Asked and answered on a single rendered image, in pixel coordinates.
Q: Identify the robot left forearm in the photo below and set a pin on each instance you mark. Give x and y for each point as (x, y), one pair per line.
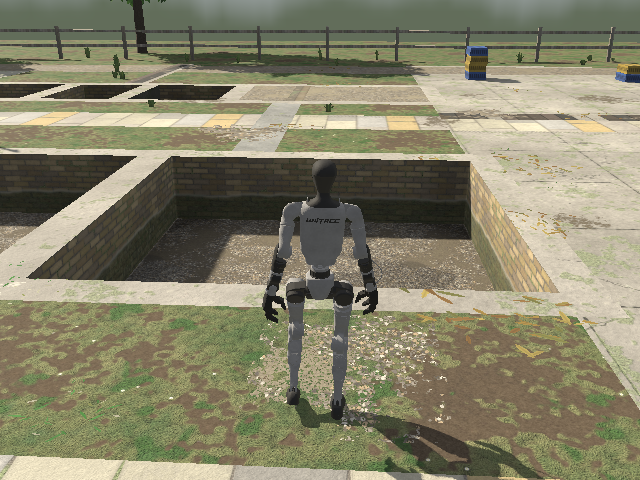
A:
(276, 273)

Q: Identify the robot left thigh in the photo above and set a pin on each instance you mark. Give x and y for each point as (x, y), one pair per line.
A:
(295, 296)

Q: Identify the robot right hand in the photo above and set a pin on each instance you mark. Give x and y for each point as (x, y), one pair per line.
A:
(372, 300)

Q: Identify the robot left hand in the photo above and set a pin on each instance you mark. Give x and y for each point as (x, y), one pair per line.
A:
(267, 306)

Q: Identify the robot torso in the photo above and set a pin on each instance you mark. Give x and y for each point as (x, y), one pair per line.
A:
(321, 239)

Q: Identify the right robot upper arm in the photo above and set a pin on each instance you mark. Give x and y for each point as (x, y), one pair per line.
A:
(354, 214)

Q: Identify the left robot upper arm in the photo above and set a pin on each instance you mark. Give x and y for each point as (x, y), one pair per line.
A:
(289, 213)

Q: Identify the robot right forearm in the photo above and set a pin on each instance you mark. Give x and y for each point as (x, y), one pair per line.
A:
(367, 272)

